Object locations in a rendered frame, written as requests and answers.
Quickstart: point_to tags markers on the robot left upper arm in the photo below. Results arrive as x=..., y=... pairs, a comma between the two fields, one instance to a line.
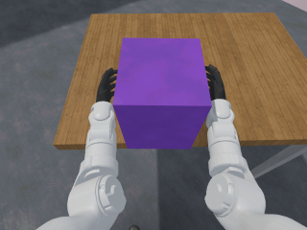
x=92, y=205

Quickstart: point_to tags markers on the right robot forearm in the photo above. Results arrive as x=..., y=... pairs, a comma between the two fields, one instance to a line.
x=223, y=143

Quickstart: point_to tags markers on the table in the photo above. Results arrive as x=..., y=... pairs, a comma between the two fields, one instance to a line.
x=263, y=71

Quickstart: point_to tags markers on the robot right upper arm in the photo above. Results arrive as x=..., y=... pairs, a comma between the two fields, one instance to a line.
x=239, y=204

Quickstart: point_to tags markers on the robot left hand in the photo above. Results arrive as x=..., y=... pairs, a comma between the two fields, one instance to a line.
x=105, y=86

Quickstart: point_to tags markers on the robot right hand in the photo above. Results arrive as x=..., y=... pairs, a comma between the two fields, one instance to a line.
x=215, y=83

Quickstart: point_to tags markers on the carton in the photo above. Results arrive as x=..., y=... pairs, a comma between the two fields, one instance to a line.
x=161, y=97

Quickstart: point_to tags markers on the left robot forearm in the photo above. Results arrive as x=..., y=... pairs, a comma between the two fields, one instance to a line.
x=101, y=144

